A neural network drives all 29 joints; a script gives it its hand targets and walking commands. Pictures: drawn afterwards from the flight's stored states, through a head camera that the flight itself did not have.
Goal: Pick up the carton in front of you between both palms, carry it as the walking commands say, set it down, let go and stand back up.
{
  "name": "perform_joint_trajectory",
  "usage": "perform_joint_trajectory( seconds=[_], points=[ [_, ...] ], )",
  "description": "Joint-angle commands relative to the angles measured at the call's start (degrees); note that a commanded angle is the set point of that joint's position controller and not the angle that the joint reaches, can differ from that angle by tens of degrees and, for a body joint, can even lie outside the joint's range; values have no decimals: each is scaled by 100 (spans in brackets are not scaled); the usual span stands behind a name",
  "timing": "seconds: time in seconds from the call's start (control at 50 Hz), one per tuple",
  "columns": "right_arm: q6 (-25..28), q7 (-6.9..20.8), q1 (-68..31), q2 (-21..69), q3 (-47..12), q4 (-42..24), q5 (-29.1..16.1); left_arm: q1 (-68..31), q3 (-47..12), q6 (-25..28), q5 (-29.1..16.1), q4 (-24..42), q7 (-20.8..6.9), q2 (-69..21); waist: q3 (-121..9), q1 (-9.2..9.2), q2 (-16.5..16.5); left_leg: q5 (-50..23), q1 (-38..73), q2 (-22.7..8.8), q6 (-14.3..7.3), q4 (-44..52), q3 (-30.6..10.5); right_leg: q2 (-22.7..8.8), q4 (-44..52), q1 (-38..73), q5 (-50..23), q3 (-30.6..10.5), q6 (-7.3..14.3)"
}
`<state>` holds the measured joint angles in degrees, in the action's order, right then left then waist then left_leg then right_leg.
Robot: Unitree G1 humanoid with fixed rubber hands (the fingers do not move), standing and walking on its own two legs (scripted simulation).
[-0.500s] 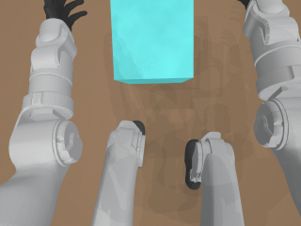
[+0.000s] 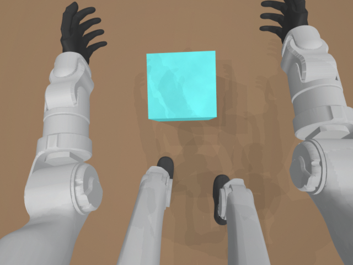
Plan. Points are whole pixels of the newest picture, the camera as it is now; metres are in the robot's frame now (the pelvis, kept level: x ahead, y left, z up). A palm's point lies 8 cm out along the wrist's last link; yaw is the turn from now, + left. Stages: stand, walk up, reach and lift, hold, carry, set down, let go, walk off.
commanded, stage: set down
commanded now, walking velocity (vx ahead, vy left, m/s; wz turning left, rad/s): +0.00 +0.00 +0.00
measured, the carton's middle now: (182, 92) +0.50 +0.08 -0.48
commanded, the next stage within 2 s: let go in 0.02 s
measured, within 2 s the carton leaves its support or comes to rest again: neither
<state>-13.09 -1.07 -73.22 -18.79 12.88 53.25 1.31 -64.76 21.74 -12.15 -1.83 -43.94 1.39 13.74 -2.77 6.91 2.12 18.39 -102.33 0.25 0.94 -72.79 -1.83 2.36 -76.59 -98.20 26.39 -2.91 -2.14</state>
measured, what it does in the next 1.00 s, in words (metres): rises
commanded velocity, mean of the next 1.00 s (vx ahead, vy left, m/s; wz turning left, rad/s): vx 0.00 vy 0.00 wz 0.00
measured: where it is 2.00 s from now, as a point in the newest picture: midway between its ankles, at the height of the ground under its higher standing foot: (191, 198)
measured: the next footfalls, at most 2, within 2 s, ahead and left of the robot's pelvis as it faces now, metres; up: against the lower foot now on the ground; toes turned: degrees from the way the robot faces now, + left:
none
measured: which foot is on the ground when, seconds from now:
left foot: down 0.00-1.00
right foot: down 0.00-1.00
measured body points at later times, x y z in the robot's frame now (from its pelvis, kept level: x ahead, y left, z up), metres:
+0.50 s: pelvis +0.05 +0.01 +0.11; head +0.27 +0.03 +0.51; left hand +0.38 +0.27 +0.01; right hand +0.43 -0.17 +0.00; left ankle +0.10 +0.12 -0.57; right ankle +0.05 -0.13 -0.57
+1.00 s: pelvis +0.10 -0.02 +0.17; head +0.14 -0.02 +0.62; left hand +0.26 +0.22 +0.10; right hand +0.29 -0.24 +0.09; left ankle +0.10 +0.12 -0.57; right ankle +0.05 -0.13 -0.57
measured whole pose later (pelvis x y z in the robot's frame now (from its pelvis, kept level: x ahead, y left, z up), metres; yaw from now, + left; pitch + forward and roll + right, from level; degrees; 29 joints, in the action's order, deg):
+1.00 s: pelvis +0.10 -0.02 +0.17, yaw +2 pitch +3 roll +1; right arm -1.6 2.1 10.6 -11.1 3.9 27.5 0.6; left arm 12.8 1.6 -2.5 -0.4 -24.0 -4.5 12.2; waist 2.4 1.4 0.3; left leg 11.6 -15.5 0.1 1.6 -24.2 -2.4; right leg 0.4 -26.4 -11.2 18.1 -2.3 0.3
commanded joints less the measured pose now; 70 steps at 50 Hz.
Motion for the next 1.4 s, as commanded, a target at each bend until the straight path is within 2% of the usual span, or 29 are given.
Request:
perform_joint_trajectory(
  seconds=[0.0,0.12,0.14,0.2,0.24,0.3,0.38,0.44,0.54,0.62,0.74,0.78,0.9,1.06,1.26,1.28,1.3,1.38],
  points=[
    [185,42,-1309,-460,125,-562,139,-961,90,192,99,566,-53,601,-5922,208,371,-2475,4541,351,190,663,626,386,1060,2602,-1716,570,-87],
    [278,-106,-158,10,394,-769,525,-29,68,349,522,634,-298,534,-6015,77,250,-3017,5202,350,127,1234,584,371,1719,3438,-2394,465,-150],
    [293,-162,136,115,439,-924,594,189,23,375,584,720,-360,517,-6051,12,214,-3145,5386,342,115,1320,572,376,1831,3585,-2548,459,-158],
    [344,-334,994,419,435,-1533,701,933,-147,443,740,1057,-540,566,-6116,-15,79,-3384,6018,339,49,1586,499,388,2137,3946,-2812,443,-190],
    [398,-411,1469,530,358,-1935,667,1365,-298,494,767,1302,-628,620,-6004,1,-18,-3506,6545,304,9,1753,412,398,2352,4002,-2759,455,-184],
    [494,-444,2178,588,229,-2335,581,2077,-589,566,676,1549,-724,570,-5523,-18,-136,-3330,7177,229,-13,2081,288,384,2717,4048,-2290,492,-134],
    [677,-343,3133,632,68,-2508,431,3034,-842,700,524,1643,-778,499,-4767,-66,-212,-3026,7786,138,5,2484,118,328,3153,4177,-1739,499,-64],
    [830,-223,3809,634,24,-2401,377,3696,-1009,829,385,1625,-761,437,-4125,-136,-250,-2761,7986,98,34,2805,24,272,3412,4423,-1530,477,-19],
    [1090,-65,4959,630,-102,-2243,289,4781,-1335,1041,210,1745,-670,343,-3335,-250,-362,-2654,8413,82,62,3225,-62,214,3805,5074,-1503,408,44],
    [1261,20,5791,579,-207,-2371,226,5667,-1547,1176,122,2013,-606,301,-2761,-275,-400,-2673,8741,105,93,3577,-26,183,4186,5876,-1635,350,94],
    [1429,123,7005,504,-466,-2591,97,6829,-1748,1283,116,2469,-545,266,-1839,-375,-385,-2519,9261,185,113,4196,39,120,4805,7140,-1911,268,135],
    [1446,155,7306,455,-555,-2730,53,7097,-1792,1286,101,2539,-542,275,-1471,-426,-269,-2372,9373,219,94,4410,89,77,5019,7564,-2031,230,126],
    [1335,275,8038,406,-763,-3031,-40,7433,-1836,1154,128,2571,-574,386,-508,-581,112,-1855,9735,343,22,4850,237,-10,5516,8261,-2226,178,46],
    [902,435,8345,305,-917,-3410,-146,7540,-1794,734,190,2465,-559,520,261,-585,28,-1699,10162,405,0,4919,322,-107,5743,8538,-2239,124,39],
    [644,439,8450,252,-874,-3470,-127,7533,-1762,530,276,2532,-539,517,349,-584,-77,-2087,10310,372,-22,4873,245,-31,5542,8797,-2904,119,-19],
    [800,317,8814,302,-1011,-3078,-284,7589,-1825,254,211,2747,-423,629,106,-620,-155,-2051,10086,559,-19,4649,244,-33,5301,9039,-3402,47,16],
    [852,268,8714,239,-1019,-3153,-298,7662,-1816,198,182,2732,-353,648,98,-597,-52,-2046,10042,553,-33,4625,228,-53,5211,9022,-3556,47,-15],
    [899,208,8500,171,-1023,-3156,-279,7730,-1916,132,82,2717,-255,545,196,-552,-19,-2065,9929,505,-6,4598,176,-23,5165,8809,-3225,83,28]
  ],
)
